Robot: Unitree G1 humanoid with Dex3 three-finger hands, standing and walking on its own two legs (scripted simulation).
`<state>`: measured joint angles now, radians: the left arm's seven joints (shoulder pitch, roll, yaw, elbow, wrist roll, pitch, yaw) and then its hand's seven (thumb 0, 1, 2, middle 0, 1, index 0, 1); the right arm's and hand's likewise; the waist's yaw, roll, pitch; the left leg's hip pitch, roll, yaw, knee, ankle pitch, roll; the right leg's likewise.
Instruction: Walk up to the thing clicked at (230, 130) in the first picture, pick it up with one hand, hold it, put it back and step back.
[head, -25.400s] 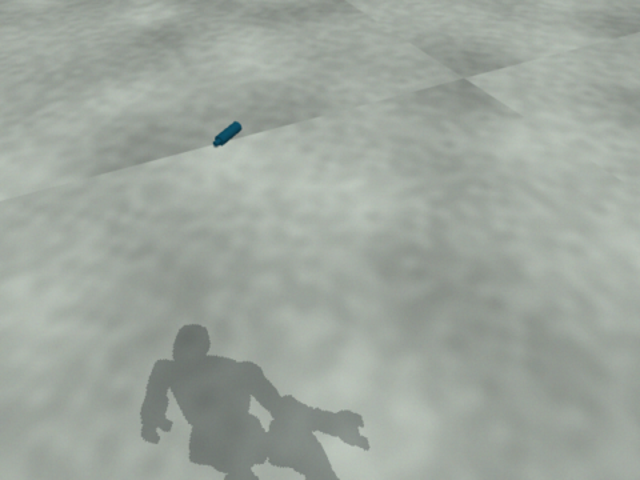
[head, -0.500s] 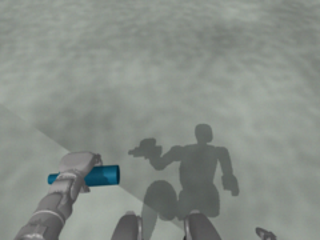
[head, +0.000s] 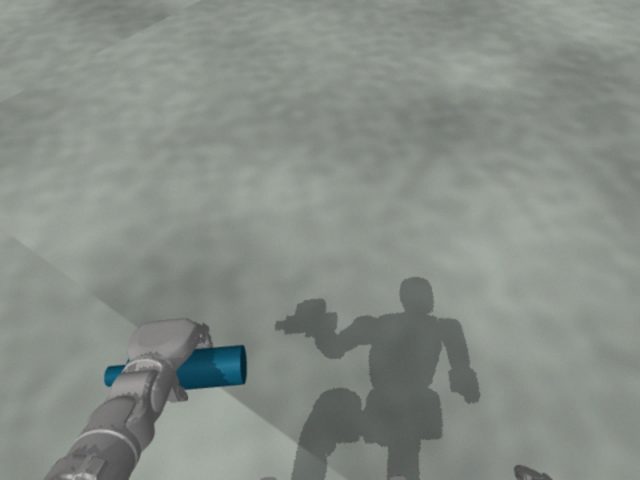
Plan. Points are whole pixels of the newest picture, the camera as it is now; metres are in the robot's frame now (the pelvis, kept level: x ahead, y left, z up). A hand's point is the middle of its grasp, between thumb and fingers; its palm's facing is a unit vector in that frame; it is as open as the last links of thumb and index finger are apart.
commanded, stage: hold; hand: left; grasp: from above
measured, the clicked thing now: (176, 370) +0.31 +0.23 -0.11
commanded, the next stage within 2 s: crouch in 1.90 s
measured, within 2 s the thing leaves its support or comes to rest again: neither
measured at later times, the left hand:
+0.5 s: hand (168, 353) +0.31 +0.22 -0.05, palm faces -0.49 -0.04 -0.87, open 8.7 cm
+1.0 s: hand (166, 356) +0.30 +0.22 -0.03, palm faces -0.48 -0.04 -0.87, open 8.7 cm
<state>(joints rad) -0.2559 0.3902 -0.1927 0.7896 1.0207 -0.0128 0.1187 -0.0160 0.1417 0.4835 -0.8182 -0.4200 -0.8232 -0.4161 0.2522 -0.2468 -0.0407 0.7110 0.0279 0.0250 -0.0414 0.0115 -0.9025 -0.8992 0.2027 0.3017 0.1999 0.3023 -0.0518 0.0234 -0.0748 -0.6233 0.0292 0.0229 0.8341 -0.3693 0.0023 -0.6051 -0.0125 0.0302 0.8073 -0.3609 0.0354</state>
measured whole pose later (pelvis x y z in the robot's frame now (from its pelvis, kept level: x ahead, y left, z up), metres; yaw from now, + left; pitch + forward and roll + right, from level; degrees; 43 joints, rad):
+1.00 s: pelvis +0.01 +0.00 +0.03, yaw -1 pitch +3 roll +0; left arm -0.23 0.40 -0.21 0.69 1.01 -0.03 0.01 -0.02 0.13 0.51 -0.81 -0.44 -0.81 -0.44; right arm 0.22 -0.26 -0.04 0.69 0.04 0.06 -0.05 0.01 -0.90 -0.90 0.20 0.30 0.20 0.30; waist -0.02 0.04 -0.02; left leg -0.36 0.02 0.04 0.59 -0.28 0.00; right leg -0.36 -0.02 0.04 0.58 -0.27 0.03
